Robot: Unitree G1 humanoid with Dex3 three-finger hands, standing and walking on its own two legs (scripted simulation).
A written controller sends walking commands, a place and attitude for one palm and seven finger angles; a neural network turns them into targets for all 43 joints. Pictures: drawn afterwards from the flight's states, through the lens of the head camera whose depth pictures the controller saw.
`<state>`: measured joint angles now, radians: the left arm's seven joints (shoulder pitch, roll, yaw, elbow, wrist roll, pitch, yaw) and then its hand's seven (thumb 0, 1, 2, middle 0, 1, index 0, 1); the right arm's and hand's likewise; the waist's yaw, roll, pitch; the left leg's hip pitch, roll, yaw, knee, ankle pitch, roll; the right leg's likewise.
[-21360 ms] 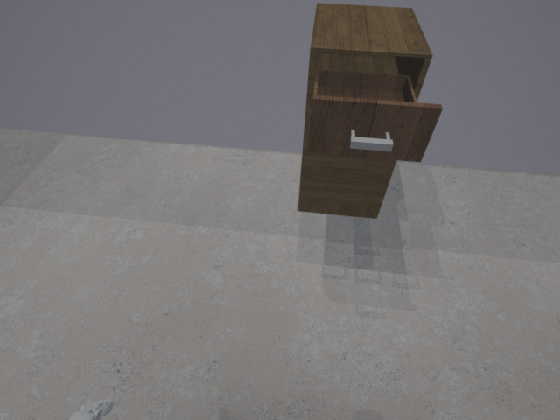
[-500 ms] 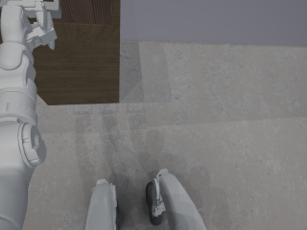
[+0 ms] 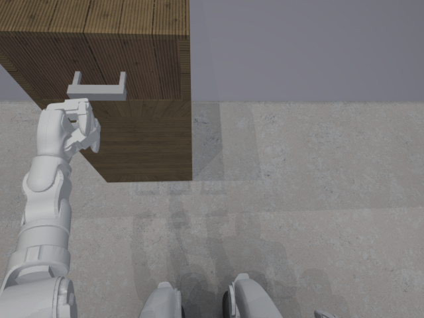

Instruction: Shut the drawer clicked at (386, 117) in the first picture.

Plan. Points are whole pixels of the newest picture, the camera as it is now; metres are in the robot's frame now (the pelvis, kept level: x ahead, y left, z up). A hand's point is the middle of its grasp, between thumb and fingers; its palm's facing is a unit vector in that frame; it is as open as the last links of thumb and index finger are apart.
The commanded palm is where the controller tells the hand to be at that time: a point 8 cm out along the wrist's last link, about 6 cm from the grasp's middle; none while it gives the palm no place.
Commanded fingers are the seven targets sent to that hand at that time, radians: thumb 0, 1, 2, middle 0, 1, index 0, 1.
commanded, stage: draw the hand back to the body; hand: left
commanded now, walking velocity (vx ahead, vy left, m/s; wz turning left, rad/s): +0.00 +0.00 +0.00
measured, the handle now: (99, 84) +0.58 +0.22 +0.00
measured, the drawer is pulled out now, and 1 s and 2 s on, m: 0.00 0.00 0.00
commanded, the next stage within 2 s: step back with the hand held close in 1.14 s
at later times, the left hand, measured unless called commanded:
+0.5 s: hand (17, 196) +0.29 +0.22 +0.14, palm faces +0.23 -0.94 -0.26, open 3.3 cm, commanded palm +0.25 +0.27 +0.16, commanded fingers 0.00 0.90 0.90 -1.40 -1.60 -1.40 -1.60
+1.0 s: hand out of the picture +0.18 +0.24 +0.25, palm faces +0.44 -0.80 -0.41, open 3.3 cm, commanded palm +0.13 +0.28 +0.26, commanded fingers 0.00 0.90 0.90 -1.40 -1.60 -1.40 -1.60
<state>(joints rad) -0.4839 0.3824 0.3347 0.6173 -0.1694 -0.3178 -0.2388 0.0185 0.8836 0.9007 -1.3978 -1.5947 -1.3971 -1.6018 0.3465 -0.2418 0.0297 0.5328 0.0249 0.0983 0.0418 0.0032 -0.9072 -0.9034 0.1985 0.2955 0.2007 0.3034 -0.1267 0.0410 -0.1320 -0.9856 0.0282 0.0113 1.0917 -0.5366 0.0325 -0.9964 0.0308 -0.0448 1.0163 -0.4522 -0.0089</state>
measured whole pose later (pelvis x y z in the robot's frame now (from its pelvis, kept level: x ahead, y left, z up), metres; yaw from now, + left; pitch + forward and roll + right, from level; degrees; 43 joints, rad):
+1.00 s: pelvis +0.02 -0.01 +0.08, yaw +3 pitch -3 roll -1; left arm 0.55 0.34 0.30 -0.49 -0.08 -0.10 0.11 0.02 0.89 0.90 -1.40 -1.59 -1.40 -1.60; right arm 0.22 -0.23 0.03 0.59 0.02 -0.09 -0.06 0.01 -0.90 -0.90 0.20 0.30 0.20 0.30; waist 0.06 0.08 -0.01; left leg -0.10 -0.01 0.00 0.46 -0.31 0.02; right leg -0.12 0.01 -0.05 0.44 -0.27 -0.02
